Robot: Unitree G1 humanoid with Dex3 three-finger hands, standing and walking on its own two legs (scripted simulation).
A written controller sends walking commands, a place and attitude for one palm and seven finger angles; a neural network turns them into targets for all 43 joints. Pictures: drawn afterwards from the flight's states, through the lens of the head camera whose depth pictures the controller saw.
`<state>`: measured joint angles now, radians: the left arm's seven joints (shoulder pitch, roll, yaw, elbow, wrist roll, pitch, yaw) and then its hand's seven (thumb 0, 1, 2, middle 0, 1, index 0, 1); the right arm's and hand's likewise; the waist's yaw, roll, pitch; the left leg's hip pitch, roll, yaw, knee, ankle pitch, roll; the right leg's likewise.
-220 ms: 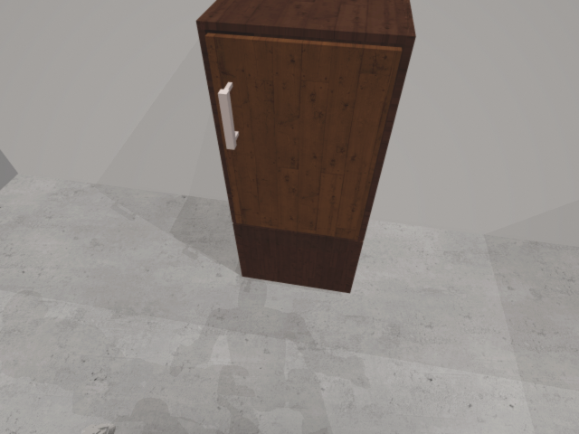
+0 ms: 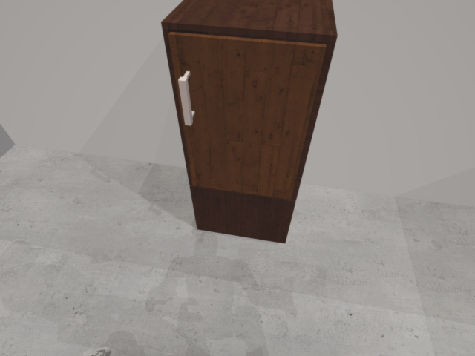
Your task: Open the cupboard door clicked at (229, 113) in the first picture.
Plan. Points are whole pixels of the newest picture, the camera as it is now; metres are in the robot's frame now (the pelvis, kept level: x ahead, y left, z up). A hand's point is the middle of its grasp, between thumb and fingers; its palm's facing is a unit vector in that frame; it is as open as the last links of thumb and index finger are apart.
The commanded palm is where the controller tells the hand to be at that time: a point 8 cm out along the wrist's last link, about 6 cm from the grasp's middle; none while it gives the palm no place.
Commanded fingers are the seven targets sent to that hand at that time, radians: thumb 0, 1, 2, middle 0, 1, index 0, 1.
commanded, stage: stand and wait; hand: left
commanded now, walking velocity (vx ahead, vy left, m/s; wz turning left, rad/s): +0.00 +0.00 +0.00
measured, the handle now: (188, 98) +0.78 +0.20 +0.02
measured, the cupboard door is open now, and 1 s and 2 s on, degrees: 0 0 0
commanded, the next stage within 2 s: look at it before walking up in 0.60 s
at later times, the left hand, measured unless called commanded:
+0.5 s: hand out of the picture +0.06 +0.23 -0.15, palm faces -0.03 -0.94 -0.33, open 7.4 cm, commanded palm none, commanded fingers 0.00 0.90 0.90 -0.20 -0.30 -0.20 -0.30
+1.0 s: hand out of the picture +0.07 +0.23 -0.15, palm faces -0.03 -0.95 -0.32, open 7.4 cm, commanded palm none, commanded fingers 0.00 0.90 0.90 -0.20 -0.30 -0.20 -0.30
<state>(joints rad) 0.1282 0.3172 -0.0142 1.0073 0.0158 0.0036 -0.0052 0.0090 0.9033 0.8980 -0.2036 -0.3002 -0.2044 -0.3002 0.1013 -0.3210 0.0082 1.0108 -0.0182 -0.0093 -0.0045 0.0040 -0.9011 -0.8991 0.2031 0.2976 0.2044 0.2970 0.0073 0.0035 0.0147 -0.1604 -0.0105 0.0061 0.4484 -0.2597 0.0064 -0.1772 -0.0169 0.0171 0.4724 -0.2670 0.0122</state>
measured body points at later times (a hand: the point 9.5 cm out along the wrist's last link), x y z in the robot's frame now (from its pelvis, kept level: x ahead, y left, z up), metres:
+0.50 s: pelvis -0.01 -0.01 +0.00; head +0.00 -0.01 +0.45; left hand +0.06 +0.28 -0.13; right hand +0.06 -0.30 -0.14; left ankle -0.01 +0.12 -0.74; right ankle -0.01 -0.13 -0.74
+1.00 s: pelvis +0.00 -0.01 +0.01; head +0.00 -0.01 +0.45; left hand +0.07 +0.28 -0.13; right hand +0.06 -0.30 -0.13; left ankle -0.01 +0.12 -0.74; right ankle -0.01 -0.13 -0.74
